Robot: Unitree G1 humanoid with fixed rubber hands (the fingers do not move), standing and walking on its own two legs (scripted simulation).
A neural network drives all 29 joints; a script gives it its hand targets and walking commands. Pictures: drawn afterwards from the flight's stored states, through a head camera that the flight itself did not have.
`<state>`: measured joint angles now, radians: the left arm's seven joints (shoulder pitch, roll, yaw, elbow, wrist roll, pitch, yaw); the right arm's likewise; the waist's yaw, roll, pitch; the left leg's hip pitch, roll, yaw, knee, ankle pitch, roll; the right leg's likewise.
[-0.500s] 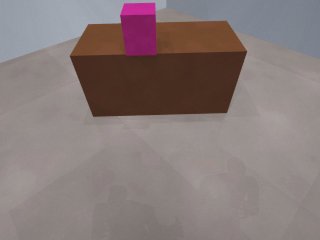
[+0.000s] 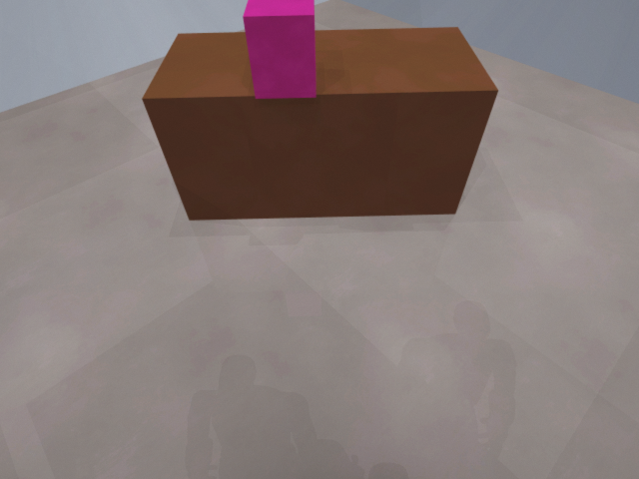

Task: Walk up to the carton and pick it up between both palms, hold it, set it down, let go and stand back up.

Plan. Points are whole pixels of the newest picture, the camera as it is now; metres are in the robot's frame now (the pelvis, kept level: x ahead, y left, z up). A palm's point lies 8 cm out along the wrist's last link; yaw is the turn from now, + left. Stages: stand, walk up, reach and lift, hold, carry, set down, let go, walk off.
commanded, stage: stand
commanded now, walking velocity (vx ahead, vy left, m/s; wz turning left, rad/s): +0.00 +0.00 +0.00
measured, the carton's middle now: (284, 45) +1.35 +0.19 -0.06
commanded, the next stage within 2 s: walk up in 0.10 s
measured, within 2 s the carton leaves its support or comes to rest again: neither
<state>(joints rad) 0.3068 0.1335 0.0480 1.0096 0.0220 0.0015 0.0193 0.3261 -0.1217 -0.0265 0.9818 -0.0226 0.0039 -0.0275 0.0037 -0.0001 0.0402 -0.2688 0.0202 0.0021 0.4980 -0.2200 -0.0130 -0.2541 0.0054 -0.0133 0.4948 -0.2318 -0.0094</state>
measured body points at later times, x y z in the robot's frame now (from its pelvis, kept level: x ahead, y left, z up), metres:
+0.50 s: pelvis +0.02 +0.03 +0.01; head +0.01 +0.04 +0.46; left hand -0.03 +0.25 -0.15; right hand +0.05 -0.22 -0.13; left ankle +0.06 +0.17 -0.68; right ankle +0.02 -0.11 -0.73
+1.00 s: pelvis +0.19 +0.12 +0.00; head +0.18 +0.14 +0.45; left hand +0.25 +0.37 -0.14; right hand +0.11 -0.09 -0.13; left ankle +0.10 +0.21 -0.74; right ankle +0.35 -0.01 -0.66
